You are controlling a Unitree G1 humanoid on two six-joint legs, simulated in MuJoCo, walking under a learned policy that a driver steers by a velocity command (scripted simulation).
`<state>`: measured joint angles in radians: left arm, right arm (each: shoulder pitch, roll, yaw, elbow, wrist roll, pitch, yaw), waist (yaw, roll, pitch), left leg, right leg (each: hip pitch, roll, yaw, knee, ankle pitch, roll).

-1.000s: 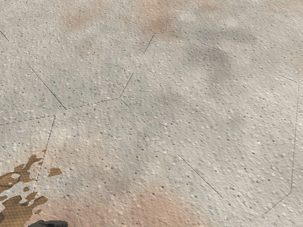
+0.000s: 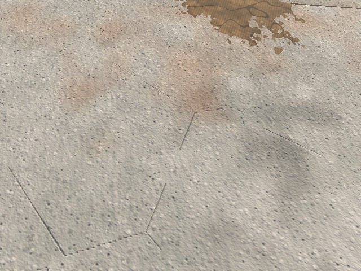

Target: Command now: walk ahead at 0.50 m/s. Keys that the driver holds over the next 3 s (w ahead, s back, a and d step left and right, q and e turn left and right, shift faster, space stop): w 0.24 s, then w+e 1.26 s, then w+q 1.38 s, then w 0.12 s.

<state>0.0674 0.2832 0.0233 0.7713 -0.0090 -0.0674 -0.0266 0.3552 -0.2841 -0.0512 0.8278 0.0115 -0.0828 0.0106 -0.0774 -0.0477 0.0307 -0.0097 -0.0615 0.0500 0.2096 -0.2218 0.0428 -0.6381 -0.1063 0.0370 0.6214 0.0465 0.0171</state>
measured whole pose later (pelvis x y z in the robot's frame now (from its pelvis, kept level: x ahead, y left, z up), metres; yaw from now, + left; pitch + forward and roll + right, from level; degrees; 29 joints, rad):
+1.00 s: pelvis +0.54 -0.05 +0.00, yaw -22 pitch +1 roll +3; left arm 0.15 0.31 0.07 0.70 -0.02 -0.02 -0.02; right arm 0.29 -0.29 -0.08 0.88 0.00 -0.09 0.00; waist -0.08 -0.04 0.05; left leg 0.00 -0.01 0.19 0.23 -0.23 0.01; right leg -0.67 -0.12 0.04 0.80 -0.06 0.00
